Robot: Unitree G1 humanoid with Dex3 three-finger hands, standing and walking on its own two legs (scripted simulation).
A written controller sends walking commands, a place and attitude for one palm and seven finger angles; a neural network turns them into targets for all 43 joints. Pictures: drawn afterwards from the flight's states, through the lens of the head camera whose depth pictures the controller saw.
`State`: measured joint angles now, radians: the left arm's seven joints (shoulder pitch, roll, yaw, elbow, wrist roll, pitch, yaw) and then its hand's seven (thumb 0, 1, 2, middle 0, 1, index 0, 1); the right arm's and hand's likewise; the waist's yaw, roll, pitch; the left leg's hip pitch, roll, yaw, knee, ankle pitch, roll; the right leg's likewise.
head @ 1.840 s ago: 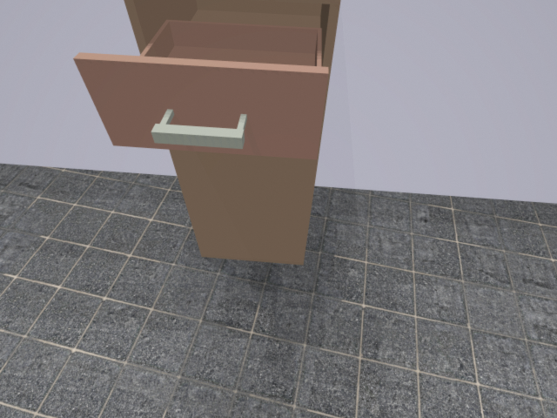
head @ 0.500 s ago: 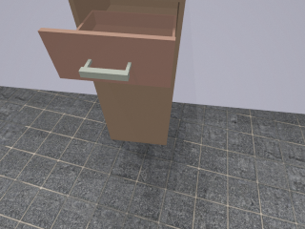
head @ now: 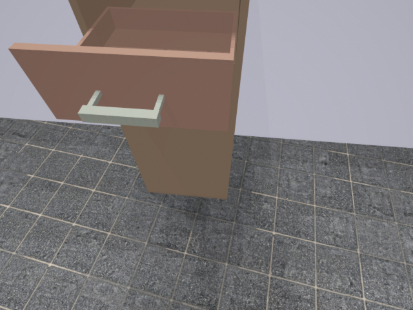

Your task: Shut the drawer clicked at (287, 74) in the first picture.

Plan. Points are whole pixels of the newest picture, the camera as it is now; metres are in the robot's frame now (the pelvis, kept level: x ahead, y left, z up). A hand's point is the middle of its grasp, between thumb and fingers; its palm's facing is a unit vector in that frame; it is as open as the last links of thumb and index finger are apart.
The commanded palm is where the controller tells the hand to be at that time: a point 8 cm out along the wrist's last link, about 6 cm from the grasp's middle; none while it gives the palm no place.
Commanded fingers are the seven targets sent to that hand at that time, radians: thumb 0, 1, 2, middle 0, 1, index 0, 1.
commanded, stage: come to a stop and stand still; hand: left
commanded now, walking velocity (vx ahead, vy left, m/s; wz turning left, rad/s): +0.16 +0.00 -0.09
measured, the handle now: (124, 107) +0.43 +0.17 +0.16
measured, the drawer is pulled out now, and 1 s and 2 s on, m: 0.26 0.26 0.26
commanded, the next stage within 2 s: look again from close up in 1.20 s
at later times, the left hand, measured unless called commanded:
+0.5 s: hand out of the picture +0.11 +0.19 -0.16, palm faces +0.04 -0.95 -0.29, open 7.3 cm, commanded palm none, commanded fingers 0.00 0.90 0.90 -0.20 -0.30 -0.20 -0.30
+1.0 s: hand (111, 304) +0.15 +0.22 -0.14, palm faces -0.11 -0.96 -0.27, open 7.4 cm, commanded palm none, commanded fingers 0.00 0.90 0.90 -0.20 -0.30 -0.20 -0.30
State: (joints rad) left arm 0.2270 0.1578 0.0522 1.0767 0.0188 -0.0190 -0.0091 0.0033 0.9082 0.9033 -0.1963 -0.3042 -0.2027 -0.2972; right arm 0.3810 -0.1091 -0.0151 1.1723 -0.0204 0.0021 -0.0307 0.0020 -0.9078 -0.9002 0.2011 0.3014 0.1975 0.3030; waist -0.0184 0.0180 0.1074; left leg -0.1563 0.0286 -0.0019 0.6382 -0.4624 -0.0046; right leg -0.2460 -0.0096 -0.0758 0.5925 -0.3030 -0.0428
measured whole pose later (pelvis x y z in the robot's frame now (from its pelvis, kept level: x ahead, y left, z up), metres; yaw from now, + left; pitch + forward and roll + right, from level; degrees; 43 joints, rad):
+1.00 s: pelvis +0.06 +0.03 +0.01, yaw -5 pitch -1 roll +0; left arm 0.25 0.22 -0.03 0.91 0.02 0.01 0.03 0.00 0.91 0.90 -0.20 -0.30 -0.20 -0.30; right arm 0.26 -0.19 0.01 0.94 -0.02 0.00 0.00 0.01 -0.91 -0.90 0.20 0.30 0.19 0.30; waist -0.01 0.02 -0.01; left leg -0.23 -0.05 0.06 0.52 -0.28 0.06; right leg -0.22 -0.01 0.04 0.55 -0.32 0.01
